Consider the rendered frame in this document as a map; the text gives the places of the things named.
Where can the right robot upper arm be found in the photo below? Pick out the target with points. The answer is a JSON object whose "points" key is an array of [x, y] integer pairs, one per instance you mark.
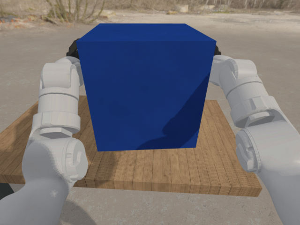
{"points": [[272, 151]]}

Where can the robot left hand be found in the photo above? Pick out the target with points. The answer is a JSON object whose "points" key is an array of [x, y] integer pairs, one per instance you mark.
{"points": [[73, 50]]}

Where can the right robot forearm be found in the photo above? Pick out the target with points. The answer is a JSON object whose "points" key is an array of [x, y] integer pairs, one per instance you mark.
{"points": [[248, 99]]}

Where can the robot right hand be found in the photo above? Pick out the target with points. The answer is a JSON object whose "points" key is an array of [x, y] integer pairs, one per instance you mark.
{"points": [[217, 51]]}

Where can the table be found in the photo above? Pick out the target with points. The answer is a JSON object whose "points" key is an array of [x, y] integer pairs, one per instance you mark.
{"points": [[211, 168]]}

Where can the left robot upper arm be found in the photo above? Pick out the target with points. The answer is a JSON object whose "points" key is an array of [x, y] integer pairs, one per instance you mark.
{"points": [[50, 167]]}

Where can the left robot forearm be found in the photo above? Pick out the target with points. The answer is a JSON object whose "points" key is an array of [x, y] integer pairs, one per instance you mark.
{"points": [[57, 115]]}

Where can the carton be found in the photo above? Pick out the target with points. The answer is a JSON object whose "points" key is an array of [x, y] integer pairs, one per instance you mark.
{"points": [[145, 83]]}

